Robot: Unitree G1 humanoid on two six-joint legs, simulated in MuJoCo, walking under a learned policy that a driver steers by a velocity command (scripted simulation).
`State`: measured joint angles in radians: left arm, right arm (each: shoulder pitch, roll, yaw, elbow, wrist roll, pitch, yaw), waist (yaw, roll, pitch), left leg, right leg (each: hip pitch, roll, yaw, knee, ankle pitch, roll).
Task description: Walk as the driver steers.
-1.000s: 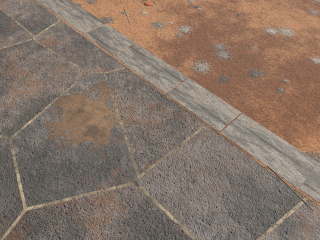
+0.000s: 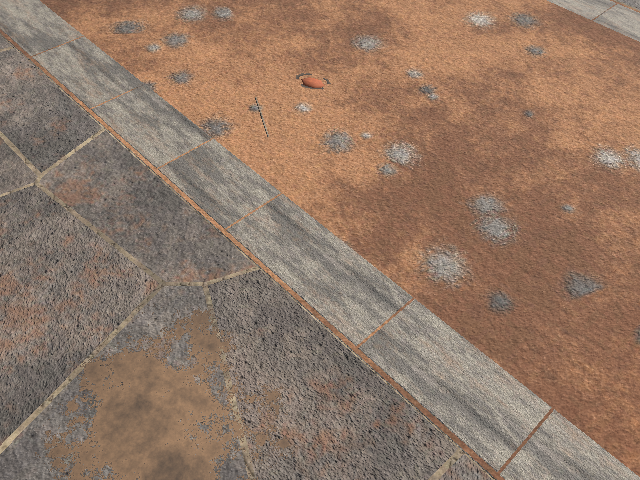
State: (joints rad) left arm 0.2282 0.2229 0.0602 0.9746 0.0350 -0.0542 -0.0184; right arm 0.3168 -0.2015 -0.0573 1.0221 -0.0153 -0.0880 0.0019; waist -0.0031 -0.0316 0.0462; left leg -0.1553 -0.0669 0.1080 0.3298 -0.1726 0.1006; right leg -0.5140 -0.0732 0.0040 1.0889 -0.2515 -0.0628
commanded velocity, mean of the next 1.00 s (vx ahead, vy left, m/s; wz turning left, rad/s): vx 0.41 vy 0.00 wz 0.27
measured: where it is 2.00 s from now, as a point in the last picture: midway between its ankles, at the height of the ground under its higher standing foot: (287, 370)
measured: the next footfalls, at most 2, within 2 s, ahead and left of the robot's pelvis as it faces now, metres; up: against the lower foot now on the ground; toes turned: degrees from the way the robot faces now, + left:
right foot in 0.32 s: +0.35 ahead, -0.12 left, +0.00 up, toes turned -4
left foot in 0.86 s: +0.58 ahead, +0.08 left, +0.00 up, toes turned +21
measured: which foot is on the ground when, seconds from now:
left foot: down 0.00-0.34, up 0.36-0.84, down 0.86-1.00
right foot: up 0.00-0.30, down 0.32-0.86, up 0.88-1.00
